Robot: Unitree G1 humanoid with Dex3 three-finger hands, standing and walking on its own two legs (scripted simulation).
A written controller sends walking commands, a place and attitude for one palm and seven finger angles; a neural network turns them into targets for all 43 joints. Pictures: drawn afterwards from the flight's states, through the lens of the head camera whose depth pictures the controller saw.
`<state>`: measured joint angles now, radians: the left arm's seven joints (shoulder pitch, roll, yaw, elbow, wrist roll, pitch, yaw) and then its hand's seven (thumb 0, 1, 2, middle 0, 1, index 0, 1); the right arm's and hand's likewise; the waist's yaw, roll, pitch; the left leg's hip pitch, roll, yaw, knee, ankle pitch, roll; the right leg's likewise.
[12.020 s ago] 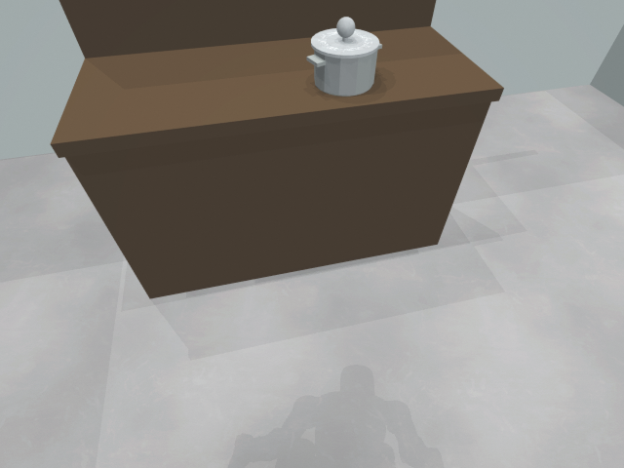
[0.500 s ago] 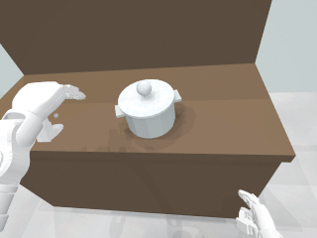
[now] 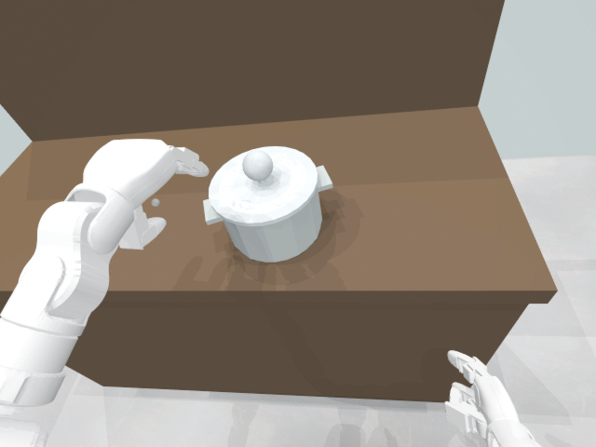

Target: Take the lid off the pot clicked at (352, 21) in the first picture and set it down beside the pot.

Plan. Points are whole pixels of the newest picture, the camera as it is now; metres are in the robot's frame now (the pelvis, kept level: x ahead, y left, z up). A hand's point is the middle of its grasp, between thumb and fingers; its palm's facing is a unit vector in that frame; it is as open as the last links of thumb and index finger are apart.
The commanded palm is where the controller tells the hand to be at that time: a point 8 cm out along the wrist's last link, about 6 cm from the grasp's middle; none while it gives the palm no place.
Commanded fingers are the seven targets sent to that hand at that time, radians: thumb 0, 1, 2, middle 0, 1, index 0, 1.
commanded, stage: move the open hand above the knob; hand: left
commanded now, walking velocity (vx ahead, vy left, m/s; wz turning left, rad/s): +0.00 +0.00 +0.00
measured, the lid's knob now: (257, 165) +0.51 +0.10 +0.11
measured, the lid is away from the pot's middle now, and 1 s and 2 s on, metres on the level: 0.00 0.00 0.00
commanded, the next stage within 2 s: none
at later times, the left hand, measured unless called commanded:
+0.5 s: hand (196, 171) +0.40 +0.15 +0.19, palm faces -0.06 -0.07 -1.00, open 10.2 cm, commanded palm +0.37 +0.16 +0.26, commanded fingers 0.00 -0.38 1.60 -0.85 -0.08 -0.85 -0.08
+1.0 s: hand (228, 128) +0.46 +0.11 +0.21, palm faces -0.02 -0.02 -1.00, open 10.2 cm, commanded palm +0.43 +0.12 +0.26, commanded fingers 0.00 -0.38 1.60 -0.85 -0.08 -0.85 -0.08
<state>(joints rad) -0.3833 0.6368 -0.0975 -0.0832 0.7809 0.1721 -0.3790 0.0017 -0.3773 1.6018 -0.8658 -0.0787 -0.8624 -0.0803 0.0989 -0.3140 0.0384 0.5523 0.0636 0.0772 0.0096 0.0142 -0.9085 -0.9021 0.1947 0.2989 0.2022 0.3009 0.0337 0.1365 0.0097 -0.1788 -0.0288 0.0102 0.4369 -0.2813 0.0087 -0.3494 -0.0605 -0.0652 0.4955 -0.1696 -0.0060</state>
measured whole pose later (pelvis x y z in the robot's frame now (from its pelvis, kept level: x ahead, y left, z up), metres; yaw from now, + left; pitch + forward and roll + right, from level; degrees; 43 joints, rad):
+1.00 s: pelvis +0.02 +0.01 +0.00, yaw +0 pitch +4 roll +1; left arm -0.89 0.44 -0.33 0.38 0.84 0.31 -0.29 0.00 -0.38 1.60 -0.87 -0.08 -0.87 -0.08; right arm 0.10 -0.29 0.04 0.64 0.08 0.13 0.01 0.01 -0.91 -0.90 0.19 0.30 0.20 0.30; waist -0.01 0.11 -0.04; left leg -0.21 -0.04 0.02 0.45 -0.31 0.02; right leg -0.39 -0.07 -0.05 0.52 -0.20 0.01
